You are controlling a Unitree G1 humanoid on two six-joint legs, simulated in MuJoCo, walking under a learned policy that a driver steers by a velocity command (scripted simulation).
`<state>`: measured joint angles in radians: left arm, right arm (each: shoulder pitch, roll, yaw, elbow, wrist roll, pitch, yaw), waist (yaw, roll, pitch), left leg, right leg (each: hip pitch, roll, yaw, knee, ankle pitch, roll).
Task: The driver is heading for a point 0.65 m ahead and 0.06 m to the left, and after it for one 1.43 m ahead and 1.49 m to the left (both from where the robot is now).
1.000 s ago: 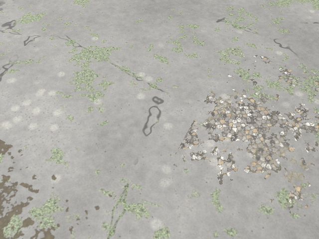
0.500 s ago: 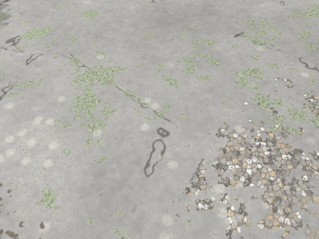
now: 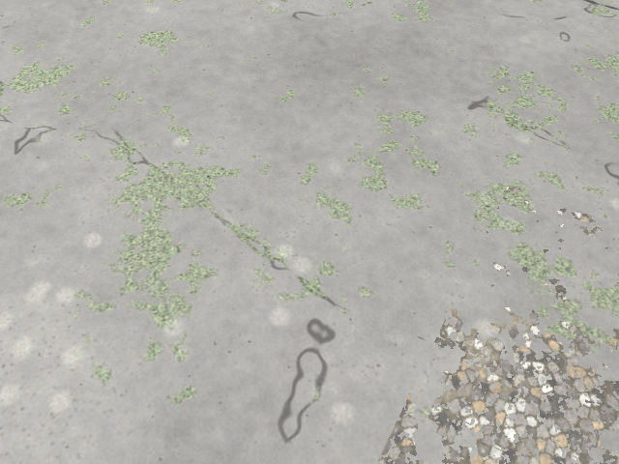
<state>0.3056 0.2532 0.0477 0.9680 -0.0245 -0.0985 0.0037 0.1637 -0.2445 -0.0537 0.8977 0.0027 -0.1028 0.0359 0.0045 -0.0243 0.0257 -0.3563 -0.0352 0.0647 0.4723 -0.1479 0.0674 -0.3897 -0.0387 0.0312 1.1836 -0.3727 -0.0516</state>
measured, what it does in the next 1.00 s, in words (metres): walks ahead: right foot, then left foot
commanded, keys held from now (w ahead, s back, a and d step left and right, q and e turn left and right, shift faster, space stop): w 0.50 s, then w+q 0.32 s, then q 0.18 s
